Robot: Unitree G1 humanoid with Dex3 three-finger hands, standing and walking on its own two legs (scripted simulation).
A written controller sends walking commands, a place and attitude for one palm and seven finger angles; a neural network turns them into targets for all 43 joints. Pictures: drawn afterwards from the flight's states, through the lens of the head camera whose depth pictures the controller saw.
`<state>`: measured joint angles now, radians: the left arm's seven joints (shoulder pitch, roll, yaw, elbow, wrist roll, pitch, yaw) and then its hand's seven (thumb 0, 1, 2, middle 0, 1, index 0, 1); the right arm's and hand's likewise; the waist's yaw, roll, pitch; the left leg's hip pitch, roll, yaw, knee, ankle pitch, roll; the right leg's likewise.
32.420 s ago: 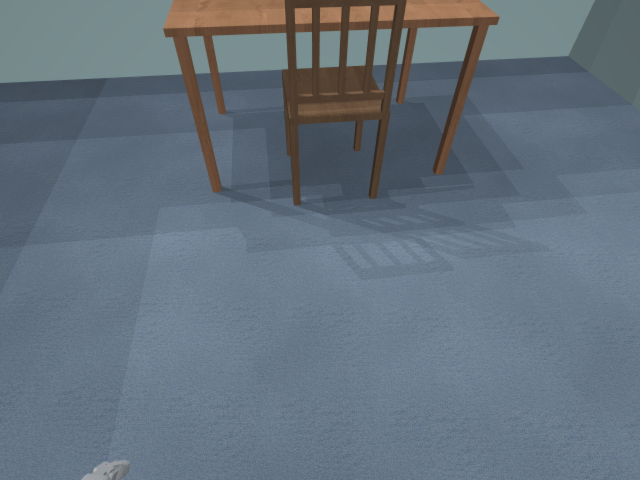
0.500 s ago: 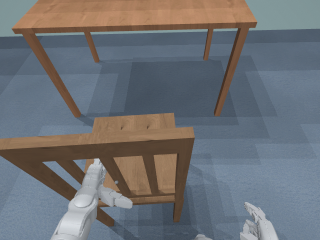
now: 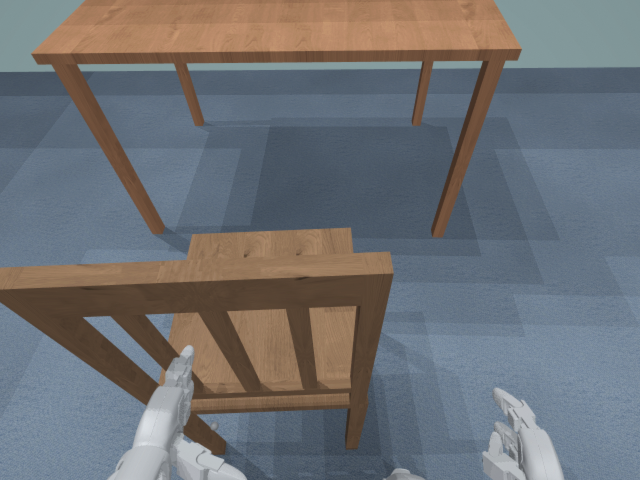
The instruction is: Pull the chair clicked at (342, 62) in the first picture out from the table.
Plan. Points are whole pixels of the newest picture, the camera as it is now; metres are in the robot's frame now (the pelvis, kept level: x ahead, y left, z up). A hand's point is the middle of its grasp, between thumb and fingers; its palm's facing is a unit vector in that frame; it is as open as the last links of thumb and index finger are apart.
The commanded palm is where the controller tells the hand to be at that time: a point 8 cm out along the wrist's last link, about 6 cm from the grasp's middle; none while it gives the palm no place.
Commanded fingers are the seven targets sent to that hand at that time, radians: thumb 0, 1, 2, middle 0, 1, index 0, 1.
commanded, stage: draw the fingers out of the gap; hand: left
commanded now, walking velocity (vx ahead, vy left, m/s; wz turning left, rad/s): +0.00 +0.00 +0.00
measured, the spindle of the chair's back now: (235, 353) +0.29 +0.13 -0.04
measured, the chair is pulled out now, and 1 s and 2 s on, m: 0.62 0.62 0.62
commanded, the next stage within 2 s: draw the hand back to the body in 0.30 s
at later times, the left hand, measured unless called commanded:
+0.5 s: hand (196, 478) +0.14 +0.14 -0.02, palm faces +0.05 -1.00 -0.07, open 17.5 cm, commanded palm +0.12 +0.20 +0.01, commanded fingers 0.00 -0.55 0.20 0.00 0.00 0.00 0.00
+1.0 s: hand (118, 437) +0.17 +0.20 +0.08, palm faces +0.09 -0.97 -0.24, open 17.0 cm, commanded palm +0.13 +0.25 +0.11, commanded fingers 0.00 -0.19 0.38 -0.05 -0.08 -0.05 -0.08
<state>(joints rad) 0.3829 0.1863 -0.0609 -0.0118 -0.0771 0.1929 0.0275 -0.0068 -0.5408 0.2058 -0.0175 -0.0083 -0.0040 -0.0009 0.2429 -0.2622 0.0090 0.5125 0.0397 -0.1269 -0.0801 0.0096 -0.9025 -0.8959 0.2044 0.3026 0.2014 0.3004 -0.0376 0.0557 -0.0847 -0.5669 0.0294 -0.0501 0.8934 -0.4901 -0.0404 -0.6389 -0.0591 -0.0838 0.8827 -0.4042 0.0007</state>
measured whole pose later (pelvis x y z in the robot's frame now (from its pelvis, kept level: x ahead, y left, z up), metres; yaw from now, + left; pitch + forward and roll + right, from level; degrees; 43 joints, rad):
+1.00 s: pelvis +0.00 +0.01 -0.01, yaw +0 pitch +8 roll -2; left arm 0.69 0.29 0.11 -0.43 -0.16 -0.13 -0.04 -0.01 -0.46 0.25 -0.02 -0.02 -0.04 -0.03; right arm 0.23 -0.21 -0.02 0.53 0.07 -0.14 -0.10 0.01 -0.90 -0.90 0.20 0.30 0.20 0.30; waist 0.03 0.07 -0.09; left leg -0.57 0.04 -0.06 0.97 -0.53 -0.03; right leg -0.63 -0.05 -0.09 0.92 -0.42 0.01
